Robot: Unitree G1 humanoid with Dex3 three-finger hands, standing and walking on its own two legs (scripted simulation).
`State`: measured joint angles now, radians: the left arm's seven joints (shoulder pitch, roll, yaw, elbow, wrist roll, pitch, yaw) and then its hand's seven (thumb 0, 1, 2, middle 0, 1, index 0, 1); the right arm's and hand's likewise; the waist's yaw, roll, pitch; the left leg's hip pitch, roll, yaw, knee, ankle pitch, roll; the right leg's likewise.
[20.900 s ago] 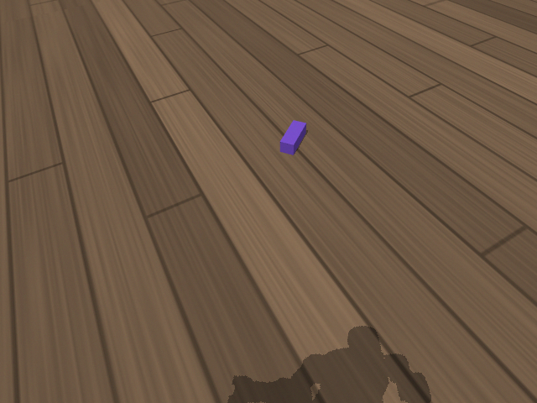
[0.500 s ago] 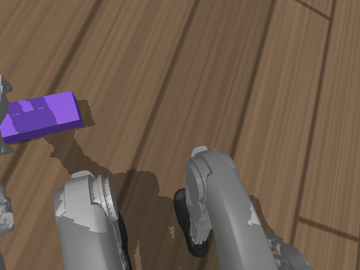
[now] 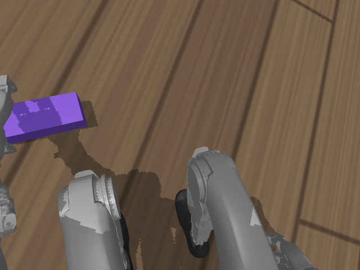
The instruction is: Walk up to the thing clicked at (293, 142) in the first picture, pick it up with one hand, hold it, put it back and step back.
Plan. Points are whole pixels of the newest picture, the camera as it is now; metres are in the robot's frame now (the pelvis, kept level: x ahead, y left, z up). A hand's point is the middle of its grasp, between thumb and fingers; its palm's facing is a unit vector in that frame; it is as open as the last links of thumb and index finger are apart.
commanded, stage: rise first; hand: left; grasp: from above
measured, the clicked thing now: (41, 118) +0.48 +0.30 -0.30
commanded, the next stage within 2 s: approach in 0.28 s
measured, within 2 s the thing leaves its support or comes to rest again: neither
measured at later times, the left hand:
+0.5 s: hand (0, 123) +0.44 +0.33 -0.17, palm faces -0.43 -0.07 -0.90, open 14.3 cm
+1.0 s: hand (32, 104) +0.49 +0.28 -0.19, palm faces -0.41 -0.07 -0.91, open 14.3 cm
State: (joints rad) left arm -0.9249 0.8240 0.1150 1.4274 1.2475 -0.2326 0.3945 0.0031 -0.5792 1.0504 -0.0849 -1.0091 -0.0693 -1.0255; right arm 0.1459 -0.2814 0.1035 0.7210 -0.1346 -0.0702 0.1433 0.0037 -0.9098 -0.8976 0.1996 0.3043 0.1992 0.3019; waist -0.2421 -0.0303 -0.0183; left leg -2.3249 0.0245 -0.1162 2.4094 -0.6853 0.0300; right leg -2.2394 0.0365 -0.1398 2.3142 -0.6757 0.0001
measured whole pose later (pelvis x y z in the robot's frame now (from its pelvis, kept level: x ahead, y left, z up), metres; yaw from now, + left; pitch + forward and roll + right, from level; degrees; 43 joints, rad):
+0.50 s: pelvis +0.00 +0.00 +0.00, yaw +0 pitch +33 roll -9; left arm -0.93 0.82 0.10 1.42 1.25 -0.24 0.40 0.00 -0.58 1.06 -0.08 -1.01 -0.07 -1.03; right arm 0.16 -0.28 0.10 0.73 -0.14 -0.07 0.14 0.00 -0.91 -0.90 0.20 0.30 0.20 0.30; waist -0.24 -0.03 -0.03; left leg -2.33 0.02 -0.11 2.41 -0.68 0.03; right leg -2.24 0.04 -0.14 2.32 -0.67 0.00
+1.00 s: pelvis +0.00 +0.00 -0.01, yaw -1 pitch +33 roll -9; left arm -1.02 0.81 0.14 1.51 1.24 -0.11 0.44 0.00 -0.59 1.08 -0.09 -1.02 -0.07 -1.04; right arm 0.21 -0.30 0.16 0.68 -0.14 -0.09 0.16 0.00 -0.91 -0.89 0.20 0.30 0.20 0.30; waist -0.33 -0.01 0.02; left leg -2.35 0.04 -0.12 2.43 -0.68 0.03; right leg -2.28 0.05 -0.15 2.33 -0.65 0.00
